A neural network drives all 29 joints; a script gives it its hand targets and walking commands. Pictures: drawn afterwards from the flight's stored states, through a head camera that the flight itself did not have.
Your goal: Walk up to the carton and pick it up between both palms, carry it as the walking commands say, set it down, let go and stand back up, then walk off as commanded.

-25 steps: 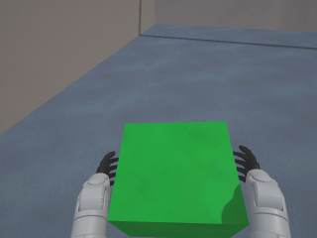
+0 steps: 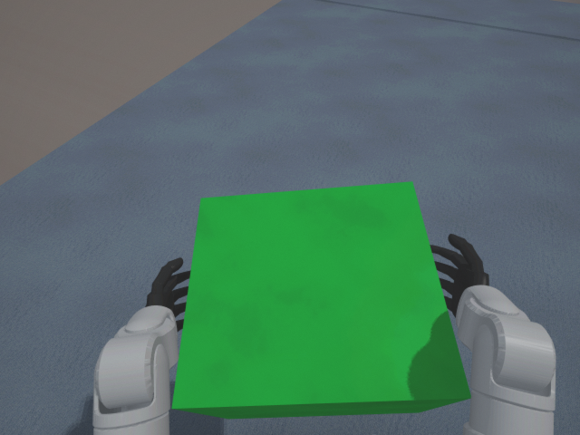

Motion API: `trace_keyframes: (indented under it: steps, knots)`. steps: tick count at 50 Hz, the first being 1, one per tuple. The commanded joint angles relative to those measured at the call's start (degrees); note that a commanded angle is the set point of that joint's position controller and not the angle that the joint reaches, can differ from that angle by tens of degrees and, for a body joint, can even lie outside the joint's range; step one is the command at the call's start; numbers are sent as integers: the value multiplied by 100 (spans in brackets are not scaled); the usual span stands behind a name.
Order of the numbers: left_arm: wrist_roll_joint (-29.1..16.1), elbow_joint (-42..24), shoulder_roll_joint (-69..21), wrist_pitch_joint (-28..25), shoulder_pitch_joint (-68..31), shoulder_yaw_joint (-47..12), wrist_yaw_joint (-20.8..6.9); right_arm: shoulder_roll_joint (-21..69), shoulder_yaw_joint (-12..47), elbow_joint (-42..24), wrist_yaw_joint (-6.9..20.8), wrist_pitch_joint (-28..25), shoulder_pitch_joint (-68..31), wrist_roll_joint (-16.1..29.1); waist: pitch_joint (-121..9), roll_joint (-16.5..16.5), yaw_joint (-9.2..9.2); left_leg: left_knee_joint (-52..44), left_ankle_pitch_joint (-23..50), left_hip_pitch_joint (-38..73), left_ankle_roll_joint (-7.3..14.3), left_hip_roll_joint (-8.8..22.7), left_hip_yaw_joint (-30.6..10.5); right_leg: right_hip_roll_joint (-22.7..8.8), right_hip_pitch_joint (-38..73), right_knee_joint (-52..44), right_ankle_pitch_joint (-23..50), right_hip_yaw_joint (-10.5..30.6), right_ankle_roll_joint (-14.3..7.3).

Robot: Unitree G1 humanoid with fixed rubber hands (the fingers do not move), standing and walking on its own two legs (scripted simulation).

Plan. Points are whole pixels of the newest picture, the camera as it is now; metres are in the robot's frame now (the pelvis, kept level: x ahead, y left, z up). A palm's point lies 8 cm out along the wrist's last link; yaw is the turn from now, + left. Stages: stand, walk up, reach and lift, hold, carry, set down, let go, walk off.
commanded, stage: carry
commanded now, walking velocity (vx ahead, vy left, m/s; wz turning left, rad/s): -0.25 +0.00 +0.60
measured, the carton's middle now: (313, 309) +0.30 +0.00 -0.01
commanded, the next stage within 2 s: none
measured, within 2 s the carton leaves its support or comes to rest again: neither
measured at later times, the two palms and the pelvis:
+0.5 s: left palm out of the picture +0.03 +0.24 +0.06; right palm (443, 420) +0.14 -0.12 +0.08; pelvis -0.17 +0.01 -0.01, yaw +16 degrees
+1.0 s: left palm out of the picture -0.26 +0.24 +0.09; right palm out of the picture -0.04 -0.06 +0.09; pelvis -0.36 -0.03 +0.01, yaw +33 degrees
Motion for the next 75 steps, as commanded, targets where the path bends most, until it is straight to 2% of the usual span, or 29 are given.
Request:
trace_keyframes:
  steps: [1,8,9,11,13,15,23,24,25,26,27,30,32,36,40,42,43,44,47,48,52,56,58,59,60,62,65,71,75]
  knots:
    - [-2378,-1351,-4892,-239,-3635,-4021,-1462,4783,4686,-1050,1315,381,-2285,2379,-1858,696,-34,-937,2265,1934,482,1537,-1633,123,16,-525,-38,-35,143]
    - [-2375,-1076,-4827,-56,-2655,-4119,-1532,4331,4600,-1108,1353,514,-1464,2053,-2003,1323,-22,-1109,605,1036,-145,912,-1338,60,2165,-3343,642,-210,158]
    - [-2520,-1234,-5103,-103,-3065,-4193,-1549,4431,4545,-748,1383,577,-1590,2002,-1836,661,-40,-668,659,632,-109,923,-1345,-359,2443,-3197,1074,4,53]
    - [-2340,-1482,-5012,-188,-2983,-4201,-1545,4736,4824,-1317,1409,553,-2067,2191,-1700,-2201,133,2537,-2211,-687,-680,-201,338,-2527,2060,-3558,3725,1496,-1374]
    - [-2174,-1291,-4754,-121,-2920,-3955,-1514,4681,4832,-802,1465,499,-1875,2205,-1105,-603,-21,4055,-2198,-736,-569,13,109,-2178,1261,-3265,5100,526,-1233]
    - [-2124,-1571,-4510,-207,-2826,-3926,-1450,4775,4922,-887,1491,467,-1848,2455,-1034,-1334,-104,3515,-1545,-670,-613,219,171,-1663,1465,-2880,5314,-142,-872]
    - [-1911,-1269,-4387,-122,-2526,-3808,-1400,4742,4771,-245,1583,572,-1463,2528,-1860,-991,-64,-677,-580,1065,-628,175,414,-1727,1941,-1511,3798,-351,-393]
    - [-1779,-1187,-4467,-142,-2606,-3762,-1384,4723,4764,-521,1635,521,-1827,2510,-1722,-421,0,-1079,1117,2040,-593,937,-646,-1428,901,-870,1459,-441,-37]
    - [-2111,-1506,-4654,-111,-2967,-3969,-1429,4456,4572,-207,1636,432,-1197,2205,-1430,2305,-54,-696,5066,2270,420,2522,-2655,-485,-1044,235,-1326,-695,333]
    - [-2030,-1450,-4868,-129,-3272,-4024,-1466,4797,4667,-278,1668,490,-1666,2423,-1690,2080,-18,-662,5414,2209,628,2463,-2272,-594,-700,1114,-1344,129,299]
    - [-2052,-1161,-4923,-100,-2875,-4071,-1513,4782,4683,-612,1640,420,-1797,2367,-1677,872,-19,-769,3840,1883,532,2259,-2121,-344,-688,1397,-922,97,243]
    - [-2372,-745,-5371,-217,-3005,-4159,-1654,4925,4583,-757,1555,355,-1941,2303,-1449,64,-44,-1021,777,1164,190,1365,-1221,-493,-640,1622,698,140,189]
    - [-2508,-1375,-5240,-243,-3534,-4331,-1637,4929,4651,-1011,1507,345,-1824,2161,-1473,595,-55,-1637,-1093,1273,88,1325,-1752,-259,-735,1330,841,57,235]
    - [-2470,-1684,-4776,-293,-2853,-4362,-1528,4439,4670,-1205,1361,317,-1342,2008,-1713,545,-80,-1962,-980,1700,125,1631,-2220,74,-27,-157,125,112,152]
    - [-2331,-1608,-4818,-259,-2638,-4338,-1500,4484,4756,-1044,1454,374,-1229,2032,-1657,1552,-9,-2888,-1241,1102,-811,933,-1470,648,2021,-2659,6,-551,-142]
    - [-2381,-1386,-4733,-242,-2357,-4251,-1445,4376,4826,-872,1480,401,-1175,2052,-1646,977,62,-2117,-1245,679,-1160,584,-780,14,3105,-4216,160,-32,-299]
    - [-2234,-1388,-4780,-367,-2663,-4198,-1462,4474,5062,-1413,1540,366,-1822,2289,-1842,-1527,113,-54,-1492,286,-1238,-176,209,-1730,2658,-4236,-183,1849,-986]
    - [-2264,-1396,-4770,-321,-2557,-4175,-1474,4443,4809,-996,1548,376,-1585,2321,-1322,-1731,55,2266,-2214,-350,-1023,-151,280,-2730,1436,-4290,1246,2248,-1617]
    - [-2386,-1577,-4792,-283,-3107,-4221,-1532,4649,4979,-903,1558,270,-1761,2377,-855,-542,-68,4205,-1412,-561,-550,-52,-185,-1778,1176,-3447,3455,143,-805]
    - [-2168,-1498,-4508,-283,-2731,-3955,-1528,4634,5073,-778,1556,318,-1784,2500,-1012,-1071,-44,4096,-1247,-405,-664,-202,82,-1401,1385,-3218,3484,-280,-648]
    - [-1997,-1327,-4298,-166,-2305,-3720,-1451,4531,4960,-852,1431,490,-1931,2626,-1054,-1834,13,2327,-1985,-615,-1050,7,433,-1379,2508,-2713,4984,-393,-673]
    - [-1849,-1201,-4321,-115,-2269,-3818,-1450,4413,4831,-480,1540,547,-1768,2459,-1397,-1667,-22,-353,-1437,644,-785,150,392,-1680,2324,-2495,3746,-227,-494]
    - [-1878,-878,-4566,-137,-2484,-3902,-1466,4503,4630,-77,1701,529,-1388,2432,-1378,-140,-97,-1225,-315,1735,-662,783,-320,-1610,780,-1372,1817,-389,50]
    - [-2074,-1429,-4731,-169,-2804,-4074,-1523,4584,4576,-241,1748,361,-1550,2246,-1336,2535,-167,-1036,3411,2230,267,2559,-2632,-447,-1001,-395,-654,-872,461]
    - [-2107,-1205,-4990,-200,-3210,-4080,-1568,4888,4644,-295,1695,352,-1793,2326,-1331,2131,-40,-780,4650,1597,594,2440,-2509,-634,-706,912,-1198,79,340]
    - [-2250,-1242,-5093,-266,-3390,-4117,-1605,5117,4819,-503,1686,339,-1990,2400,-1358,563,-6,-728,3170,953,424,2043,-1839,-625,-410,1550,-201,185,220]
    - [-2473,-1185,-5204,-237,-3405,-4249,-1673,4817,4585,-810,1530,285,-1758,2176,-1505,609,-75,-1007,621,1396,125,1185,-1154,-425,-503,1013,681,-11,280]
    - [-2440,-1076,-5110,-195,-2791,-4372,-1552,4417,4649,-1088,1462,361,-1381,2109,-1753,879,-107,-1465,604,1736,461,1496,-2130,22,-81,-92,-53,-5,306]
    - [-2349,-823,-5114,-185,-2622,-4300,-1442,4342,4652,-880,1557,409,-1363,2246,-1716,1232,-24,-2374,-524,1354,-386,958,-1927,519,1246,-1559,35,-236,-44]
